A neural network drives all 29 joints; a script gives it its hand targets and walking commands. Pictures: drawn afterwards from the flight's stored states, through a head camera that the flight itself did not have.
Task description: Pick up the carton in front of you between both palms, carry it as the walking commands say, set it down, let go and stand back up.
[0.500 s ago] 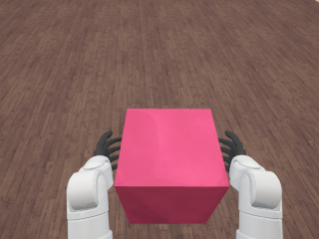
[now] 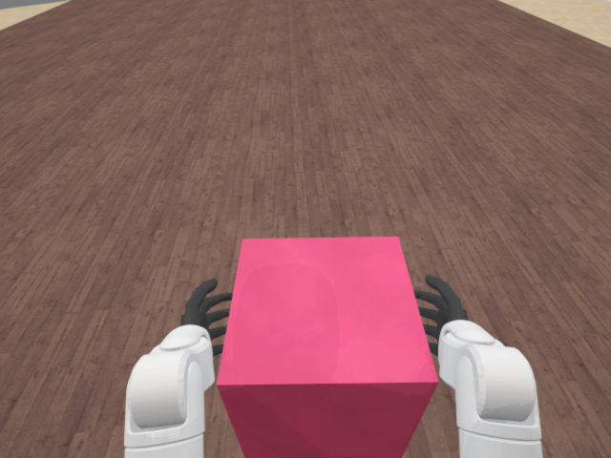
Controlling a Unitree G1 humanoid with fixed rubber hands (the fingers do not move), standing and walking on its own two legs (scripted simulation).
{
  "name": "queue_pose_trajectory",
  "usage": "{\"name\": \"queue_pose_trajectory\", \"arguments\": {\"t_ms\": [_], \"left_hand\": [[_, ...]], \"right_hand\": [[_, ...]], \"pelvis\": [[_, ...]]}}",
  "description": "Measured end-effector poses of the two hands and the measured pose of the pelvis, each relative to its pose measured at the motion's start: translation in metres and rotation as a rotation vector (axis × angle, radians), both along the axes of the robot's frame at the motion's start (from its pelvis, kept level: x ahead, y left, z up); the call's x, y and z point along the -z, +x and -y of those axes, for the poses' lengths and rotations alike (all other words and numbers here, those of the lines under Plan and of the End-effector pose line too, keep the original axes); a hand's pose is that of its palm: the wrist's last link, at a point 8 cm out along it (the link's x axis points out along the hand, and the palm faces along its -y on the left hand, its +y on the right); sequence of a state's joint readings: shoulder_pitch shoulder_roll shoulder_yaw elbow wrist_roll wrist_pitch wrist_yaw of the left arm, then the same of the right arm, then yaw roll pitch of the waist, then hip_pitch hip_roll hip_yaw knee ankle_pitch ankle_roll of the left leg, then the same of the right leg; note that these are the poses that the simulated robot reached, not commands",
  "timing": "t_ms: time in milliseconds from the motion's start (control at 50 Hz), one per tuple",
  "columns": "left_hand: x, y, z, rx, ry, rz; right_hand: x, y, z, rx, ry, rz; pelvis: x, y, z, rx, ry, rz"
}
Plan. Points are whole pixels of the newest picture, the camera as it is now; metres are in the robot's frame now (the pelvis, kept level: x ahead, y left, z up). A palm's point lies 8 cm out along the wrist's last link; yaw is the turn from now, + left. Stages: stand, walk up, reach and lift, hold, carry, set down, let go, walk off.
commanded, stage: carry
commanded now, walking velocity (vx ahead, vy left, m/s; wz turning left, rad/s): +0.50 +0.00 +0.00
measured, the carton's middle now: (321, 353) +0.29 +0.01 +0.01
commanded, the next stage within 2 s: none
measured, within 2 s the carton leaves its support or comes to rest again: neither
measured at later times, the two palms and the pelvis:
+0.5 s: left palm (223, 189) +0.59 +0.18 +0.08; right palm (384, 188) +0.57 -0.11 +0.09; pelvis +0.32 +0.05 +0.00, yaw -3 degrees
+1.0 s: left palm (260, 116) +0.90 +0.15 +0.08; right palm (380, 117) +0.90 -0.15 +0.07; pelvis +0.63 +0.00 +0.00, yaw +0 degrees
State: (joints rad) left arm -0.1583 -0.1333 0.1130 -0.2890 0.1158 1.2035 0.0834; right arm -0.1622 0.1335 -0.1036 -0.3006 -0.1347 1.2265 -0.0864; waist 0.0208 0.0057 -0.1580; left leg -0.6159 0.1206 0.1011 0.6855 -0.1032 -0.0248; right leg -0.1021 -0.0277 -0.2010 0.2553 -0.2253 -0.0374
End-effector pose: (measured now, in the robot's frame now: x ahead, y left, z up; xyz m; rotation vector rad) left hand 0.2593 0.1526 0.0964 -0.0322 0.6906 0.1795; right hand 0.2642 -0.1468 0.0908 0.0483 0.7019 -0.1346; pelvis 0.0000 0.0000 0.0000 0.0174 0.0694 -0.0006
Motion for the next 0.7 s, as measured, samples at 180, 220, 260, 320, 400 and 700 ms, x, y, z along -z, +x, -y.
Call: {"name": "queue_pose_trajectory", "arguments": {"t_ms": [180,220,260,320,400,700], "left_hand": [[0.026,0.142,-0.030,0.039,-0.037,0.026],[0.037,0.169,-0.035,0.054,-0.042,-0.020],[0.044,0.192,-0.037,0.068,-0.044,-0.075],[0.045,0.223,-0.036,0.083,-0.052,-0.110],[0.034,0.269,-0.035,0.101,-0.045,-0.084],[0.021,0.479,0.000,0.032,0.008,0.035]], "right_hand": [[0.015,0.129,-0.030,0.038,-0.038,0.025],[0.024,0.154,-0.035,0.046,-0.051,-0.020],[0.031,0.171,-0.037,0.061,-0.052,-0.075],[0.031,0.196,-0.037,0.086,-0.049,-0.111],[0.020,0.238,-0.036,0.098,-0.050,-0.085],[0.024,0.470,0.000,0.032,0.009,0.034]], "pelvis": [[0.030,0.136,-0.036,0.029,-0.010,0.013],[0.030,0.159,-0.044,0.041,-0.005,0.006],[0.022,0.178,-0.050,0.053,-0.018,0.000],[0.011,0.208,-0.055,0.059,-0.034,-0.007],[0.001,0.253,-0.057,0.053,-0.043,-0.015],[0.032,0.473,-0.008,0.004,-0.039,0.015]]}}
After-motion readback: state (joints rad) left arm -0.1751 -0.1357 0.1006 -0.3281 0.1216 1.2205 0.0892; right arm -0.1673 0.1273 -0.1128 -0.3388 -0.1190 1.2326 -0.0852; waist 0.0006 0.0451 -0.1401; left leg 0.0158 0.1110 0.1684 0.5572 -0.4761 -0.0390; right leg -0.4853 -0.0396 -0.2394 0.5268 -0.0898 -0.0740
